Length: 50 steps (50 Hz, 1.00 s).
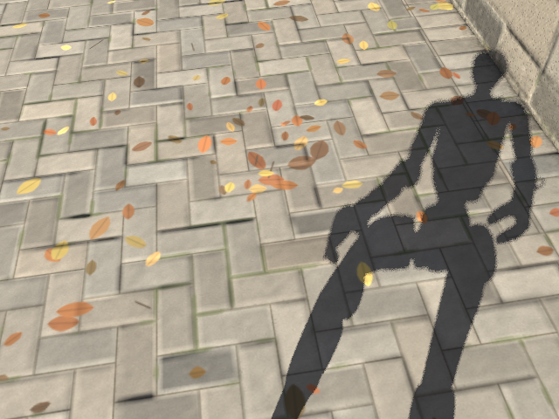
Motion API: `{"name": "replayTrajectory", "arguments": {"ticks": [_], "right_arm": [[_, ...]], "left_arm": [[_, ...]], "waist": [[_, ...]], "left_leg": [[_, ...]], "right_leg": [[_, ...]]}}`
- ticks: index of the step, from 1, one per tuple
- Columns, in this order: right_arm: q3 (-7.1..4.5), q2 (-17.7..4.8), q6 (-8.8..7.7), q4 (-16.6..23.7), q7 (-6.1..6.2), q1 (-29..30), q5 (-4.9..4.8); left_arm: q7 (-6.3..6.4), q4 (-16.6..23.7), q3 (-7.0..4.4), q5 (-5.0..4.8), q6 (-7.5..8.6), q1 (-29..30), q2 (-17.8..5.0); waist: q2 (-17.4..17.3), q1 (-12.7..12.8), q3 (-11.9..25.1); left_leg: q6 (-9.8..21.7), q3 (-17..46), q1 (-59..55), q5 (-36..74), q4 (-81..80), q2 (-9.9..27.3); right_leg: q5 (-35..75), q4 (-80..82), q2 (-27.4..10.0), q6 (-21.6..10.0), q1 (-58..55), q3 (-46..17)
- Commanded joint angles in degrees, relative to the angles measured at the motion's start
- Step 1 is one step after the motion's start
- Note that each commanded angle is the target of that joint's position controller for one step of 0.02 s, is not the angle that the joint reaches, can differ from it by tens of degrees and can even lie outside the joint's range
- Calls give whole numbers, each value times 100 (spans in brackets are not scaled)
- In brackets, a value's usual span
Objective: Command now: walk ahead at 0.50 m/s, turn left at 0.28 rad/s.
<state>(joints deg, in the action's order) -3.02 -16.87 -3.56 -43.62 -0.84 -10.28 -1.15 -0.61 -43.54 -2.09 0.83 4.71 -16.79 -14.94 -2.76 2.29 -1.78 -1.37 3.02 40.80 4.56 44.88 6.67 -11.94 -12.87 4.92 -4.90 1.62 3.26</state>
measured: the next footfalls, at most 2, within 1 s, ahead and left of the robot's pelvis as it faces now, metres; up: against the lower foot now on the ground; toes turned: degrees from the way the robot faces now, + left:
left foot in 0.22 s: +0.30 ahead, +0.14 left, +0.00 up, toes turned +9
right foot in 0.64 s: +0.59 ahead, +0.02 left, +0.00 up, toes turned +28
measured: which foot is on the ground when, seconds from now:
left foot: up 0.00-0.20, down 0.22-0.64, up 0.66-0.94, down 0.96-1.00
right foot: down 0.00-0.20, up 0.22-0.62, down 0.64-1.00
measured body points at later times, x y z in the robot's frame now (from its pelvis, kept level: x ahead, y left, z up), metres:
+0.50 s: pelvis +0.30 +0.07 +0.00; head +0.34 +0.09 +0.45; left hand +0.42 +0.37 -0.09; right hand +0.46 -0.19 -0.11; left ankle +0.26 +0.14 -0.75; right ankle +0.48 -0.07 -0.69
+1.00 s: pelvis +0.44 +0.08 -0.02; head +0.47 +0.09 +0.43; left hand +0.46 +0.37 -0.13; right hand +0.67 -0.12 -0.12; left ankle +0.40 +0.20 -0.75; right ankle +0.56 +0.01 -0.75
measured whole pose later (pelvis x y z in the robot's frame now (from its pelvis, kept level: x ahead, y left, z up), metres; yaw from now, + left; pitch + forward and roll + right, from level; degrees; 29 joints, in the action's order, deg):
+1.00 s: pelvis +0.44 +0.08 -0.02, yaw +21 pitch +0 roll +0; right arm -2.4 -15.1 1.9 -40.7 1.8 -9.9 1.0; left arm 0.0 -40.9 -2.5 -0.8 -0.7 -11.0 -15.5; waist 1.3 1.7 -3.1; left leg -0.5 3.1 15.6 -15.8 31.7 -0.9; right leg -9.4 -30.5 3.8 -1.2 22.4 -5.6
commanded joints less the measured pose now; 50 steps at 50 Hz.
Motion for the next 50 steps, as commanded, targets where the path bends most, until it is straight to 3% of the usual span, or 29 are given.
{"name": "replayTrajectory", "arguments": {"ticks": [1, 6, 8, 10, 11, 12, 13, 14, 15, 16, 18, 21, 24, 27, 29, 31, 32, 33, 34, 35, 36, 38, 39, 41, 44, 47, 48, 49, 50], "right_arm": [[-18, -255, -106, 501, -95, 648, -27], [19, -217, -134, 817, -319, 1013, -1], [-61, -388, -99, 859, -344, 709, 17], [-306, -842, -60, 626, -271, -564, 11], [-458, -1265, -8, 490, -168, -1462, 1], [-529, -1716, -44, 517, -143, -1452, -35], [-398, -1175, -62, 563, -126, -1650, -35], [-341, -977, -70, 570, -93, -1411, 11], [-316, -902, -70, 642, -79, -1034, 7], [-272, -769, -58, 723, -72, -679, 9], [-221, -673, -46, 858, -33, -385, 92], [-277, -888, -33, 825, 69, -271, 77], [-347, -1034, 116, 703, 192, -429, 14], [-350, -1002, 280, 568, 253, -723, -34], [-338, -914, 339, 584, 293, -665, -15], [-309, -782, 363, 721, 317, -324, -1], [-232, -532, 342, 823, 301, -365, 47], [-100, -133, 317, 879, 280, -890, 178], [-84, -378, 289, 797, 220, -1850, 43], [-199, -854, 361, 537, 228, -1791, -5], [-240, -978, 471, 556, 263, -1163, -7], [-179, -681, 648, 595, 328, -742, 89], [-116, -480, 668, 598, 309, -713, 125], [-39, -249, 598, 585, 308, -633, 178], [-89, -413, 547, 491, 311, -589, 125], [-137, -474, 520, 446, 278, -551, 162], [-174, -610, 498, 506, 283, -518, 215], [-261, -911, 492, 516, 300, -515, 282], [-301, -928, 490, 444, 299, -522, 295]], "left_arm": [[54, 164, -270, -18, 74, -29, -980], [106, -63, -326, -97, -127, -219, -1063], [182, -15, -375, -113, -212, -85, -1241], [270, 49, -372, -117, -299, 60, -1297], [305, 158, -287, -43, -251, 0, -1136], [159, 388, -25, 101, -73, -704, -298], [43, 390, -87, -83, 159, -155, -800], [-26, 611, -147, -300, 297, 421, -1043], [-13, 689, -110, -251, 371, 621, -968], [20, 684, -143, -97, 377, 712, -977], [28, 699, -183, -11, 258, 476, -969], [87, 750, -115, 31, 99, 537, -742], [94, 829, -32, 52, 96, 1029, -531], [45, 931, -77, -52, 85, 1390, -624], [31, 936, -171, -50, 95, 1331, -813], [35, 818, -255, 5, 149, 861, -917], [73, 805, -299, 99, 179, 548, -1096], [142, 885, -309, 208, 135, 350, -1348], [98, 722, -346, 155, 22, 123, -1362], [77, 884, -273, 45, -34, 459, -1015], [70, 930, -173, 41, -97, 659, -706], [-3, 850, 7, 50, -183, 1122, -375], [-28, 801, -20, 47, -224, 1273, -469], [-18, 741, -132, 12, -289, 1198, -705], [25, 741, -261, -90, -364, 986, -1008], [87, 779, -289, -208, -465, 1042, -1018], [105, 765, -273, -209, -470, 968, -935], [102, 847, -248, -174, -452, 961, -783], [98, 928, -243, -175, -432, 1048, -713]], "waist": [[472, 221, -282], [464, 280, -362], [710, 21, 18], [728, -723, 804], [203, -1124, 1420], [-1236, -450, 1987], [-634, -933, 2446], [-363, -999, 1588], [215, -773, 1075], [435, -549, 659], [187, -219, 472], [121, -105, 160], [-109, -338, 360], [-277, -516, 577], [-381, -406, 629], [-436, -71, 722], [-125, 15, 1147], [1161, -188, 1726], [2242, -498, 2449], [1370, -389, 2113], [902, -220, 1571], [706, -369, 874], [906, -480, 602], [1249, -403, 588], [1245, -313, 852], [1091, -436, 668], [932, -441, 628], [244, -360, 496], [-595, -330, 349]], "left_leg": [[77, -66, -131, 511, -679, -122], [397, -385, 204, -427, -1200, -346], [615, -753, -438, -1071, -1153, -695], [948, -888, -2286, -1060, -1390, -1111], [1321, 285, -4098, -924, -1491, -413], [2511, 3548, -6196, -1716, -1818, 1075], [2568, 4404, -6618, -2298, -2497, 1193], [2241, 3498, -6060, -2028, -2657, 1027], [2056, 2877, -5212, -1499, -2695, 797], [1954, 2411, -4417, -810, -2792, 581], [1988, 2021, -3567, -89, -3051, 350], [1906, 1319, -2623, 1321, -3086, 96], [1399, 710, -2181, 1706, -2690, -464], [1121, 1124, -2506, 868, -2319, -427], [1002, 1599, -2857, 488, -1905, -306], [772, 1795, -2962, 256, -1196, -414], [540, 1592, -2738, -350, -329, -744], [211, 977, -1653, -3612, 1167, -1362], [3, 797, -882, -4767, 2481, -1430], [-179, 934, -749, -4280, 2990, -1109], [-285, 729, -664, -3892, 3105, -984], [-348, 596, -1095, -3546, 2171, -672], [-351, 299, -1578, -3419, 1363, -625], [-370, -45, -2142, -3431, 209, -751], [-247, 22, -2487, -2586, -731, -830], [94, -86, -3099, -1761, -1752, -881], [287, 135, -3420, -1668, -1867, -574], [587, 568, -3440, -2009, -2004, -39], [938, 1037, -3122, -2227, -2392, 371]], "right_leg": [[1454, 675, -1641, -554, 115, -204], [2858, 39, -1969, -455, -1005, 57], [4943, -730, -1946, -312, -1157, 233], [5873, -2574, -1714, -56, -657, 507], [4218, -4277, -1473, 160, 683, 535], [-1638, -6324, -123, 571, 3384, 60], [-2069, -6919, -146, 504, 4119, -1024], [-1544, -6738, -481, 392, 4527, -1067], [-1111, -6218, -734, 354, 4401, -991], [-906, -5685, -881, 417, 4121, -918], [-736, -5241, -1004, 584, 3546, -897], [-460, -4207, -913, 921, 3236, -589], [1012, -2778, -461, 1028, 2448, -372], [1587, -1938, -188, 979, 2170, -538], [1401, -1612, -213, 847, 2080, -783], [1739, -1147, -384, 615, 1593, -800], [2695, -1094, -936, 340, 698, -1115], [5216, -1457, -2283, -240, -793, -2377], [4559, -1301, -3323, -1318, -1438, -4235], [3070, -1063, -2941, -1259, -924, -4125], [2150, -1000, -2445, -949, -427, -3270], [1127, -697, -1799, -629, 825, -2472], [1039, -531, -1461, -481, 1398, -2064], [1484, -526, -1207, -536, 1507, -1830], [1099, -588, -1432, -731, 1146, -2297], [-137, -546, -1282, -476, 1702, -2460], [-593, -670, -1154, -266, 2103, -2396], [-987, -1042, -789, 16, 2587, -1880], [-1252, -1747, -256, 278, 2734, -1099]]}}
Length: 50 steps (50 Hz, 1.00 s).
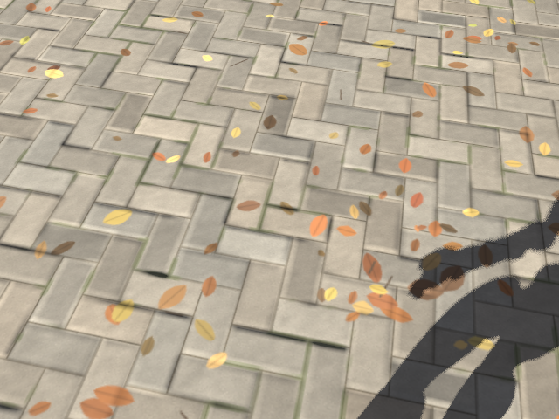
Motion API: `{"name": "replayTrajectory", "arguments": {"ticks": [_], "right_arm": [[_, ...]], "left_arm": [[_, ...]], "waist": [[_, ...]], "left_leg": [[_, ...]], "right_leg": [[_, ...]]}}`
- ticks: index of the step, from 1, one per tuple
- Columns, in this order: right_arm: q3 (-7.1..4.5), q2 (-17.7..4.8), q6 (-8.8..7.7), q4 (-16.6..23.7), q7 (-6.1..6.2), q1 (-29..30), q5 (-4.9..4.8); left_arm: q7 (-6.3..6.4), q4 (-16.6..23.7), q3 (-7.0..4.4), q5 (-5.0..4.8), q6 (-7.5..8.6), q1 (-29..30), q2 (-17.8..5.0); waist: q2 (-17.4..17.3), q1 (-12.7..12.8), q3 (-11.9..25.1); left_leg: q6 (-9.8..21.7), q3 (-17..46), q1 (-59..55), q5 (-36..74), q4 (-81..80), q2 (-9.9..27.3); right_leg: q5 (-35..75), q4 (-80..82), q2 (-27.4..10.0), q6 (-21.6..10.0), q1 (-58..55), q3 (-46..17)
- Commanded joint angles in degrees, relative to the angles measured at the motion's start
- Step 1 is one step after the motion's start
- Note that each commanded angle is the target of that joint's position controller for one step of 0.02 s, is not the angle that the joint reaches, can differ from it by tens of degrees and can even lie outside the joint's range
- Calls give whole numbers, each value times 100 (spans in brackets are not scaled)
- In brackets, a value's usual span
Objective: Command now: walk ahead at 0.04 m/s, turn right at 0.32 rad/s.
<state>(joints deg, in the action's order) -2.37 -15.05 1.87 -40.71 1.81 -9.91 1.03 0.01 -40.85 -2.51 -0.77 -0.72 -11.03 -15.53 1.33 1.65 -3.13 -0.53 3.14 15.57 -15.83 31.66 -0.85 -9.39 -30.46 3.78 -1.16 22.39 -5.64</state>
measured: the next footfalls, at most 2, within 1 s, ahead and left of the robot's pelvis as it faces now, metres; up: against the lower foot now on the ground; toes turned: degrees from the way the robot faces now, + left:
right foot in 0.30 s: +0.06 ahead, -0.14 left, +0.00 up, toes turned -12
left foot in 0.72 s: +0.12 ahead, +0.08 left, +0.00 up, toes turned -21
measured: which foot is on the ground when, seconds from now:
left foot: down 0.00-0.30, up 0.32-0.70, down 0.72-1.00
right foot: down 0.00-0.00, up 0.02-0.28, down 0.30-1.00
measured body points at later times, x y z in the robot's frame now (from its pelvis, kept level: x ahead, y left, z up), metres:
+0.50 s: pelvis +0.02 -0.04 +0.01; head +0.05 -0.08 +0.46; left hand +0.24 +0.19 -0.07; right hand +0.09 -0.36 -0.10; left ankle +0.04 +0.11 -0.65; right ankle +0.02 -0.13 -0.73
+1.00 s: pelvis +0.03 -0.02 +0.00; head +0.05 -0.03 +0.45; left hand +0.23 +0.22 -0.10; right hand +0.11 -0.33 -0.10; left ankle +0.08 +0.10 -0.73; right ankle +0.02 -0.13 -0.73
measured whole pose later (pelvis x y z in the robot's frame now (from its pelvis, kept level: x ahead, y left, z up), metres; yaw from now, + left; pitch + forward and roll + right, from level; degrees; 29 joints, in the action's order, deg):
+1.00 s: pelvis +0.03 -0.02 +0.00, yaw -12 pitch +0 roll -1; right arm -3.2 -16.6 0.9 -39.3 1.3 -10.5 -0.8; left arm 1.4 -39.2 -4.2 0.9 -0.7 -11.0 -15.7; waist -1.5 0.1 -2.4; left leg -0.7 9.1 18.5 -16.2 34.9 -2.1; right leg -15.7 -31.5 2.6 -1.2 15.8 0.5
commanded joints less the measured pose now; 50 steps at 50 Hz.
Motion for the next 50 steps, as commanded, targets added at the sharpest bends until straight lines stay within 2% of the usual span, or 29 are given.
{"name": "replayTrajectory", "arguments": {"ticks": [1, 2, 3, 5, 7, 9, 11, 13, 14, 15, 16, 17, 18, 20, 21, 23, 28, 31, 33, 35, 36, 37, 38, 39, 40, 42, 46, 48, 50], "right_arm": [[-348, -1053, -84, 264, 44, -341, 102], [-341, -1018, -138, 350, 76, -121, 136], [-318, -927, -194, 404, 108, -13, 82], [-298, -840, -248, 414, 125, 217, -67], [-338, -897, -182, 359, 110, 198, -104], [-394, -1005, -84, 334, 104, 159, -98], [-447, -1142, -39, 274, 89, 35, -140], [-458, -1189, -74, 251, 70, 125, -252], [-436, -1098, -121, 195, 52, 48, -288], [-397, -914, -186, 74, 5, -303, -200], [-230, -470, -232, 378, -34, -231, 149], [-279, -713, -265, 500, -7, 383, 53], [-337, -890, -238, 502, 8, 531, -99], [-368, -895, -184, 360, 99, 466, -76], [-389, -924, -164, 345, 121, 395, -53], [-361, -785, -169, 280, 84, 221, -80], [-279, -625, -187, 233, 25, 267, -98], [-250, -624, -187, 187, -46, 216, -121], [-201, -516, -218, 182, -108, 177, -110], [-137, -382, -275, 117, -180, 56, -49], [-154, -606, -294, 186, -173, 110, 30], [-225, -1084, -296, 329, -141, 253, 28], [-231, -1056, -307, 242, -156, 412, 8], [-213, -920, -320, 318, -175, 493, -30], [-199, -884, -336, 277, -169, 413, -41], [-248, -1046, -358, 305, -143, 316, -105], [-297, -1040, -232, 454, -28, 135, -171], [-313, -994, -163, 598, -5, 175, -193], [-295, -852, -120, 731, -9, 180, -211]], "left_arm": [[31, 645, -232, -7, 124, 437, -696], [27, 608, -305, 7, 114, 328, -787], [37, 516, -379, -2, 67, 126, -891], [46, 451, -361, -30, -53, -111, -696], [4, 554, -267, -54, -110, 72, -467], [-93, 728, -207, -82, -121, 319, -398], [-179, 846, -248, -94, -135, 363, -550], [-205, 801, -316, -65, -154, 68, -652], [-167, 725, -374, -31, -158, -172, -738], [-84, 733, -485, -15, -153, -382, -1046], [20, 907, -654, 69, -143, -493, -1907], [-58, 911, -542, 236, -22, -772, -1610], [-87, 896, -482, 239, 84, -572, -1451], [0, 902, -416, 29, 106, -55, -1181], [48, 933, -384, -13, 65, 143, -1145], [110, 973, -366, 38, 0, 234, -1111], [204, 986, -392, 42, -76, 253, -1134], [150, 926, -285, 134, -91, 292, -903], [94, 815, -152, 171, -76, 330, -637], [41, 619, -36, 188, -22, 230, -419], [28, 516, -28, 263, 37, 0, -421], [27, 478, -79, 349, 83, -352, -575], [70, 520, -94, 333, 93, -214, -530], [126, 525, -144, 288, 82, 118, -728], [168, 562, -179, 248, 61, 305, -741], [215, 583, -201, 226, 7, 273, -663], [178, 571, -250, 169, 73, 153, -479], [148, 555, -315, 158, 92, 51, -523], [141, 535, -400, 168, 80, -121, -711]], "waist": [[-1391, -310, 366], [-1437, -289, 378], [-1130, -241, 436], [-816, -106, 463], [-903, -222, 454], [-1104, -369, 577], [-1210, -427, 665], [-1125, -229, 692], [-967, -117, 730], [-225, -89, 897], [1760, -216, 1005], [1259, 315, 1515], [701, 236, 1202], [260, 0, 856], [333, -126, 809], [484, -230, 883], [596, -146, 943], [737, -23, 923], [696, -46, 843], [505, -203, 659], [224, -81, 585], [-510, 286, 511], [-1126, 363, 444], [-1081, 161, 244], [-1087, 78, 245], [-1150, 23, 241], [-890, -85, 466], [-523, -100, 515], [270, -111, 525]], "left_leg": [[1179, 1563, -500, 373, -1456, 1684], [1406, 1733, -576, 1415, -1404, 2063], [1482, 1603, -705, 2339, -1264, 2115], [1295, 1010, -1054, 3255, -976, 1926], [1176, 508, -1193, 3392, -904, 1676], [1128, 169, -1106, 3348, -844, 1582], [1119, 123, -1133, 3234, -730, 1697], [955, -19, -961, 2927, -394, 1712], [733, -217, -676, 2561, -8, 1573], [286, -668, -26, 1611, 910, 1232], [-389, -1009, 1830, -1914, 2783, 377], [-420, 1, 2169, -2629, 3744, 56], [-365, 171, 2296, -2288, 4098, 185], [-329, 234, 2347, -1425, 3744, 348], [-364, 242, 2074, -1124, 3540, 340], [-436, 136, 1738, -750, 3201, 159], [-508, 155, 1287, -431, 1774, 62], [-445, 6, 617, -380, 1270, 191], [-344, -44, 119, -225, 640, 274], [-161, -128, -659, 763, -732, 221], [-15, 300, -856, 1376, -823, 516], [300, 923, -673, 2095, -788, 1035], [690, 1223, 191, 1002, -1069, 1135], [695, 1287, 473, 378, -1245, 998], [617, 1334, 530, 232, -1280, 960], [602, 1477, 424, 396, -1200, 930], [693, 1650, 280, 792, -811, 804], [589, 1499, 490, 771, -444, 565], [267, 884, 1063, 332, 406, 74]], "right_leg": [[-1554, -911, 89, 68, 794, 192], [-2064, -1957, -45, 190, 996, 274], [-2229, -2752, -112, 308, 1161, 174], [-1984, -3146, -312, 459, 1454, 114], [-1622, -2627, -421, 569, 1355, 408], [-1394, -1871, -450, 562, 781, 688], [-1278, -1254, -403, 469, 377, 863], [-599, -309, -271, 266, -203, 1068], [-35, 275, -133, 101, -768, 1062], [1367, 666, -430, -156, -1676, 393], [4061, 618, -2164, -1170, -2708, -2031], [3973, 833, -2671, -2089, -2487, -2712], [3515, 874, -2398, -1953, -2309, -2210], [2553, 871, -1847, -1384, -1961, -1602], [2402, 927, -1667, -1277, -1657, -1432], [2235, 998, -1449, -1230, -1448, -1284], [1070, 1025, -1365, -1205, -1343, -1439], [656, 1009, -1373, -1185, -946, -1397], [272, 967, -1347, -1109, -747, -1368], [-294, 902, -1100, -754, -451, -1117], [-648, 704, -855, -453, -334, -933], [-1200, 284, -382, -178, -320, -485], [-934, 289, -212, 79, -881, -65], [-716, 151, -218, 153, -1062, 14], [-584, 68, -223, 126, -1126, 83], [-548, -10, -214, 80, -1025, 165], [-531, -46, -223, 29, -952, 330], [-429, 162, -399, -91, -1086, 225], [-245, 726, -1027, -492, -1408, -432]]}}
Velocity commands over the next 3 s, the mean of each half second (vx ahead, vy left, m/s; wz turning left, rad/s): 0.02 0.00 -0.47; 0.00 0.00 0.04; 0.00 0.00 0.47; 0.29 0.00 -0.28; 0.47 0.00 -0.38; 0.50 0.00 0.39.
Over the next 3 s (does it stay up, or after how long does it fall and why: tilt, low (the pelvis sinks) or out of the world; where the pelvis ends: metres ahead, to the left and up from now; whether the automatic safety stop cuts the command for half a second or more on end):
stays up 0.64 -0.18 0.01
